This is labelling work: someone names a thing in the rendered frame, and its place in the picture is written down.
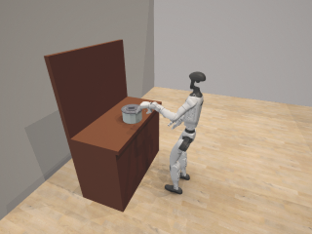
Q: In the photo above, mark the lid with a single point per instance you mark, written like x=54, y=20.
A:
x=127, y=110

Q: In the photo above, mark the right robot hand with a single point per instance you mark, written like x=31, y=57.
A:
x=177, y=123

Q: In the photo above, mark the robot left thigh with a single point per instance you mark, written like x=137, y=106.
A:
x=181, y=145

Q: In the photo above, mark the pot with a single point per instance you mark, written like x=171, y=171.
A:
x=132, y=118

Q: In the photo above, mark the left robot upper arm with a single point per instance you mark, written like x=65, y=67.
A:
x=189, y=104

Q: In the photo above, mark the robot right thigh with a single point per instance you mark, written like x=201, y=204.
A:
x=183, y=154

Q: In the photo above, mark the left robot forearm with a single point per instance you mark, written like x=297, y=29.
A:
x=162, y=110

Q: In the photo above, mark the table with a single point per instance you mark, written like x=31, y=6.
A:
x=110, y=157

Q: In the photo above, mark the robot thigh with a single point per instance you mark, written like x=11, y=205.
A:
x=183, y=154
x=181, y=145

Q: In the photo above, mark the left robot hand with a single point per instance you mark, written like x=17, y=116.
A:
x=144, y=105

